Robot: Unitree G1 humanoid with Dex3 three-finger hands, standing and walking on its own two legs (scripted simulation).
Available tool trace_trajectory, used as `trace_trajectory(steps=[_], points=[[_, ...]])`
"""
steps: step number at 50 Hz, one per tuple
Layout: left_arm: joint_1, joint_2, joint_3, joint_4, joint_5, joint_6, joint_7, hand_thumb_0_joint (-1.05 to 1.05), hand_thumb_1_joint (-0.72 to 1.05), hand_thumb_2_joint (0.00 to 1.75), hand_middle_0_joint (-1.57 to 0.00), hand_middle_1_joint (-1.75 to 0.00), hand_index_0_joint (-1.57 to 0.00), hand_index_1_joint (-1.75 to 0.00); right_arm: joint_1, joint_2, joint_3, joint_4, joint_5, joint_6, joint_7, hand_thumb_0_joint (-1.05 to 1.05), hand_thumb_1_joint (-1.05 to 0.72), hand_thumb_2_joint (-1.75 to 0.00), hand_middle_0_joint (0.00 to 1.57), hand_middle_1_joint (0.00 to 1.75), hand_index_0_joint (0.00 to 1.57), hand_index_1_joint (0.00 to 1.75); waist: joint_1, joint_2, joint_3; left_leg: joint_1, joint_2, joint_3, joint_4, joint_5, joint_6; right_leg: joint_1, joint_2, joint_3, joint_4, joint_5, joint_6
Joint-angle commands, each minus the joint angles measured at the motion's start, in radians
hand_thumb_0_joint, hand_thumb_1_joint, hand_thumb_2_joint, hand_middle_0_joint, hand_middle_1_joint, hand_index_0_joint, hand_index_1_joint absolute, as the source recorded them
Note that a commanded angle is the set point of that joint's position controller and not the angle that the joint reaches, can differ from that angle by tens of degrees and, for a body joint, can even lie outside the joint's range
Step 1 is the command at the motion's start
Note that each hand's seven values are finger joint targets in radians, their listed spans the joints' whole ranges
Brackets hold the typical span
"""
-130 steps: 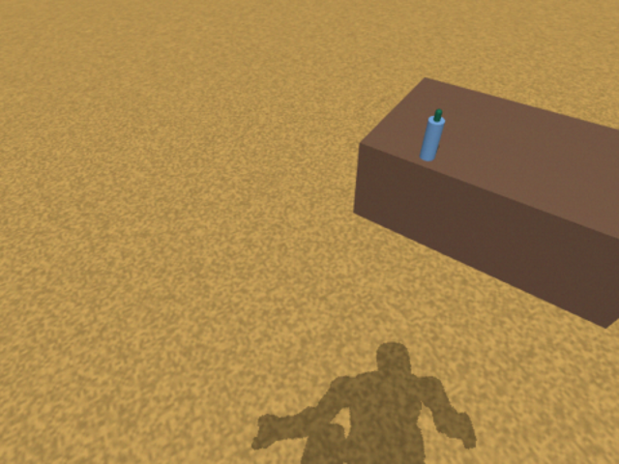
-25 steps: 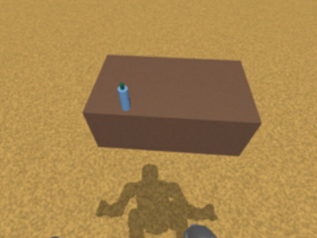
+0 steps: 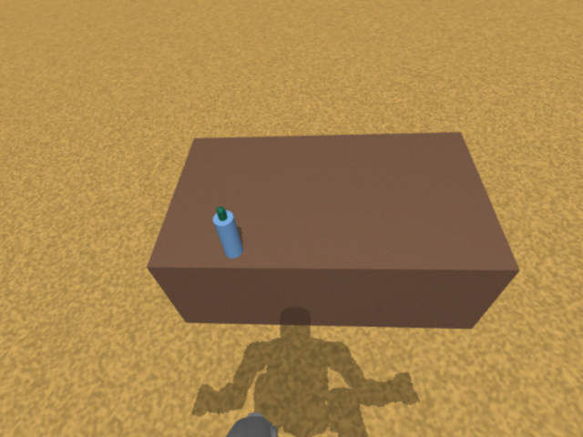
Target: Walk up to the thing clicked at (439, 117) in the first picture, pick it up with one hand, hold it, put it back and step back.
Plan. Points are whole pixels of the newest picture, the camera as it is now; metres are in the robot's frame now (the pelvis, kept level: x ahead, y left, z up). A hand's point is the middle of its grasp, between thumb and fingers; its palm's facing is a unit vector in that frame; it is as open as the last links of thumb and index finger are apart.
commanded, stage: walk up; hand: left
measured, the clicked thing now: (227, 230) +0.66 +0.25 -0.28
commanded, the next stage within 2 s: none
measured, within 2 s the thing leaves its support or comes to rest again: neither
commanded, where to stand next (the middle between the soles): +0.27 +0.06 m, yaw -2 degrees
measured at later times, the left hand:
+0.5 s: hand (136, 367) +0.25 +0.32 -0.13, palm faces -0.10 -0.89 -0.44, open 7.4 cm
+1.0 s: hand (142, 351) +0.29 +0.33 -0.16, palm faces -0.05 -0.94 -0.33, open 7.4 cm
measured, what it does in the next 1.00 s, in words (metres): walks ahead: left foot, then right foot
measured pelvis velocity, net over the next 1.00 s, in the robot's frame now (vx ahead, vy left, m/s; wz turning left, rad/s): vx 0.20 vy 0.07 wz -0.04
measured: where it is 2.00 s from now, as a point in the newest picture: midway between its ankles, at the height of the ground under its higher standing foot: outside the picture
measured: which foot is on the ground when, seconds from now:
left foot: up 0.00-0.04, down 0.06-0.48, up 0.50-0.72, down 0.74-1.00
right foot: down 0.00-0.08, up 0.10-0.44, down 0.46-1.00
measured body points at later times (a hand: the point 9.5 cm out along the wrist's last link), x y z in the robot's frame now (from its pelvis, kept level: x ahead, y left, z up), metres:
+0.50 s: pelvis +0.15 +0.04 -0.01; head +0.18 +0.02 +0.44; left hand +0.26 +0.36 -0.10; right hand +0.16 -0.28 -0.14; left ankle +0.13 +0.16 -0.72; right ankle +0.23 -0.08 -0.73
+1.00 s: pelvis +0.20 +0.07 +0.00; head +0.22 +0.09 +0.45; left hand +0.29 +0.38 -0.14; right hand +0.28 -0.23 -0.12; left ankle +0.24 +0.20 -0.73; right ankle +0.23 -0.07 -0.73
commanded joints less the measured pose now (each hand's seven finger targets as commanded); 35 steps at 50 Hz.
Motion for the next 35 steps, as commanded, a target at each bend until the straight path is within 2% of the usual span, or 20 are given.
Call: trace_trajectory(steps=[1, 2, 3, 4, 5, 7, 10, 15, 17, 20, 21, 22, 23, 24, 25, 27, 28, 30, 33, 35], points=[[-0.073, 0.306, 0.091, -0.085, -0.004, -0.023, 0.03, 0.0, 0.9, 0.9, -0.2, -0.3, -0.2, -0.3, 0.068, -0.169, -0.069, -0.061, -0.003, -0.044, -0.007, 0.0, -0.9, -0.9, 0.2, 0.3, 0.2, 0.3, -0.074, -0.172, -0.064, 0.3, -0.045, 0.059, -0.157, 0.065, 0.018, -0.204, -0.208, 0.16, -0.11, 0.096, -0.174], [-0.065, 0.268, 0.075, -0.086, 0.0, -0.019, 0.031, 0.0, 0.9, 0.9, -0.2, -0.3, -0.2, -0.3, 0.133, -0.187, -0.079, -0.035, -0.004, -0.049, -0.013, 0.0, -0.9, -0.9, 0.2, 0.3, 0.2, 0.3, -0.111, -0.097, -0.089, 0.423, -0.085, 0.073, -0.202, 0.018, 0.032, -0.25, -0.158, 0.12, 0.026, 0.147, -0.147], [-0.014, 0.206, 0.055, -0.085, 0.001, -0.017, 0.03, 0.0, 0.9, 0.9, -0.2, -0.3, -0.2, -0.3, 0.23, -0.249, -0.1, -0.012, -0.012, -0.056, -0.022, 0.0, -0.9, -0.9, 0.2, 0.3, 0.2, 0.3, -0.156, 0.107, -0.146, 0.549, -0.013, -0.059, -0.313, -0.131, 0.069, -0.319, -0.079, 0.04, 0.306, 0.169, -0.106], [0.014, 0.137, 0.035, -0.092, -0.019, -0.016, 0.034, 0.0, 0.9, 0.9, -0.2, -0.3, -0.2, -0.3, 0.235, -0.328, -0.114, -0.041, -0.013, -0.061, -0.028, 0.0, -0.9, -0.9, 0.2, 0.3, 0.2, 0.3, -0.139, 0.31, -0.119, 0.594, 0.258, -0.541, -0.514, -0.309, 0.153, -0.548, 0.085, -0.024, 0.54, -0.152, -0.042], [0.001, 0.25, 0.059, -0.061, -0.006, -0.006, 0.053, 0.0, 0.9, 0.9, -0.2, -0.3, -0.2, -0.3, 0.184, -0.349, -0.119, -0.055, 0.018, -0.055, -0.027, 0.0, -0.9, -0.9, 0.2, 0.3, 0.2, 0.3, -0.123, 0.156, -0.091, 0.471, 0.343, -0.639, -0.54, -0.396, 0.243, -0.529, 0.012, 0.065, 0.632, -0.208, -0.053], [0.008, 0.262, 0.061, -0.023, -0.016, -0.006, 0.044, 0.0, 0.9, 0.9, -0.2, -0.3, -0.2, -0.3, 0.095, -0.267, -0.088, -0.073, 0.025, -0.052, -0.035, 0.0, -0.9, -0.9, 0.2, 0.3, 0.2, 0.3, -0.066, 0.048, 0.004, 0.338, 0.256, -0.435, -0.537, -0.284, 0.229, -0.474, -0.026, 0.088, 0.639, -0.093, -0.051], [0.06, 0.235, 0.063, 0.024, -0.016, 0.0, 0.025, 0.0, 0.9, 0.9, -0.2, -0.3, -0.2, -0.3, 0.044, -0.234, -0.064, -0.071, 0.022, -0.059, -0.04, 0.0, -0.9, -0.9, 0.2, 0.3, 0.2, 0.3, -0.034, 0.128, -0.007, 0.281, 0.151, -0.194, -0.509, -0.072, 0.192, -0.36, -0.073, 0.018, 0.468, -0.01, -0.03], [-0.04, 0.208, 0.066, -0.009, 0.004, 0.007, 0.008, 0.0, 0.9, 0.9, -0.2, -0.3, -0.2, -0.3, 0.102, -0.244, -0.062, -0.082, 0.013, -0.052, -0.035, 0.0, -0.9, -0.9, 0.2, 0.3, 0.2, 0.3, -0.065, 0.099, -0.007, 0.299, 0.173, -0.168, -0.506, -0.029, 0.252, -0.315, -0.077, -0.046, 0.249, -0.002, -0.006], [-0.052, 0.193, 0.066, -0.011, 0.005, 0.007, 0.01, 0.0, 0.9, 0.9, -0.2, -0.3, -0.2, -0.3, 0.085, -0.24, -0.057, -0.085, 0.014, -0.047, -0.037, 0.0, -0.9, -0.9, 0.2, 0.3, 0.2, 0.3, -0.053, 0.087, 0.003, 0.249, 0.155, -0.128, -0.48, 0.026, 0.23, -0.245, -0.061, -0.061, 0.165, 0.051, -0.013], [-0.02, 0.16, 0.061, 0.005, 0.004, 0.001, 0.026, 0.0, 0.9, 0.9, -0.2, -0.3, -0.2, -0.3, 0.048, -0.213, -0.039, -0.089, 0.02, -0.033, -0.046, 0.0, -0.9, -0.9, 0.2, 0.3, 0.2, 0.3, -0.014, 0.052, -0.053, 0.23, 0.118, -0.043, -0.296, 0.344, 0.189, -0.075, -0.004, -0.109, 0.031, 0.162, -0.021], [0.01, 0.16, 0.064, 0.014, 0.004, -0.005, 0.035, 0.0, 0.9, 0.9, -0.2, -0.3, -0.2, -0.3, 0.044, -0.194, -0.031, -0.091, 0.026, -0.026, -0.049, 0.0, -0.9, -0.9, 0.2, 0.3, 0.2, 0.3, 0.005, 0.019, -0.089, 0.218, 0.094, -0.021, -0.199, 0.375, 0.157, 0.026, 0.011, -0.107, -0.051, 0.214, -0.031], [0.046, 0.195, 0.074, 0.02, 0.007, -0.011, 0.046, 0.0, 0.9, 0.9, -0.2, -0.3, -0.2, -0.3, 0.048, -0.146, -0.014, -0.093, 0.038, -0.026, -0.053, 0.0, -0.9, -0.9, 0.2, 0.3, 0.2, 0.3, 0.035, -0.058, -0.138, 0.199, 0.046, 0.014, -0.074, 0.337, 0.111, 0.114, -0.009, -0.054, -0.108, 0.242, -0.053], [0.068, 0.279, 0.096, 0.013, 0.017, -0.018, 0.055, 0.0, 0.9, 0.9, -0.2, -0.3, -0.2, -0.3, 0.076, -0.1, 0.004, -0.107, 0.043, -0.028, -0.056, 0.0, -0.9, -0.9, 0.2, 0.3, 0.2, 0.3, 0.042, -0.249, -0.184, 0.051, -0.038, 0.069, 0.147, 0.14, 0.055, 0.224, -0.199, 0.225, -0.152, 0.282, -0.117], [0.033, 0.329, 0.096, -0.012, 0.003, -0.017, 0.058, 0.0, 0.9, 0.9, -0.2, -0.3, -0.2, -0.3, 0.111, -0.093, 0.008, -0.096, 0.035, -0.011, -0.063, 0.0, -0.9, -0.9, 0.2, 0.3, 0.2, 0.3, 0.017, -0.272, -0.141, -0.065, -0.124, 0.027, 0.223, -0.281, 0.026, 0.191, -0.407, 0.526, -0.25, 0.241, -0.24], [0.004, 0.344, 0.098, -0.016, -0.008, -0.007, 0.058, 0.0, 0.9, 0.9, -0.2, -0.3, -0.2, -0.3, 0.081, -0.183, -0.022, -0.075, 0.025, 0.005, -0.077, 0.0, -0.9, -0.9, 0.2, 0.3, 0.2, 0.3, 0.026, -0.198, -0.1, -0.068, -0.08, -0.04, 0.32, -0.369, 0.029, 0.12, -0.441, 0.555, -0.226, 0.217, -0.329], [-0.035, 0.297, 0.083, -0.025, -0.013, 0.002, 0.063, 0.0, 0.9, 0.9, -0.2, -0.3, -0.2, -0.3, 0.079, -0.185, -0.026, -0.045, 0.03, 0.011, -0.08, 0.0, -0.9, -0.9, 0.2, 0.3, 0.2, 0.3, 0.007, -0.147, -0.061, -0.083, -0.051, -0.089, 0.327, -0.302, 0.029, 0.061, -0.36, 0.391, -0.208, 0.248, -0.292], [-0.077, 0.275, 0.074, -0.033, -0.009, 0.004, 0.065, 0.0, 0.9, 0.9, -0.2, -0.3, -0.2, -0.3, 0.106, -0.178, -0.025, -0.021, 0.032, 0.01, -0.08, 0.0, -0.9, -0.9, 0.2, 0.3, 0.2, 0.3, -0.016, -0.163, -0.063, -0.052, -0.042, -0.082, 0.279, -0.247, 0.025, 0.032, -0.309, 0.304, -0.198, 0.228, -0.248], [-0.124, 0.255, 0.063, -0.033, 0.005, 0.008, 0.062, 0.0, 0.9, 0.9, -0.2, -0.3, -0.2, -0.3, 0.138, -0.16, -0.023, 0.021, 0.028, 0.009, -0.074, 0.0, -0.9, -0.9, 0.2, 0.3, 0.2, 0.3, -0.033, -0.213, -0.085, 0.063, -0.05, -0.043, 0.176, -0.172, 0.012, -0.064, -0.253, 0.182, -0.172, 0.297, -0.22], [-0.164, 0.238, 0.057, -0.02, 0.012, 0.023, 0.056, 0.0, 0.9, 0.9, -0.2, -0.3, -0.2, -0.3, 0.1, -0.128, -0.013, 0.053, 0.027, 0.004, -0.072, 0.0, -0.9, -0.9, 0.2, 0.3, 0.2, 0.3, -0.026, -0.262, -0.102, 0.189, -0.074, 0.014, -0.018, -0.104, 0.0, -0.146, -0.218, 0.101, -0.111, 0.309, -0.199], [-0.215, 0.234, 0.053, -0.013, -0.001, 0.042, 0.053, 0.0, 0.9, 0.9, -0.2, -0.3, -0.2, -0.3, 0.106, -0.125, -0.015, 0.084, 0.027, -0.006, -0.08, 0.0, -0.9, -0.9, 0.2, 0.3, 0.2, 0.3, -0.056, -0.238, -0.119, 0.292, -0.105, 0.052, -0.172, 0.044, 0.004, -0.186, -0.197, 0.079, -0.029, 0.239, -0.167]])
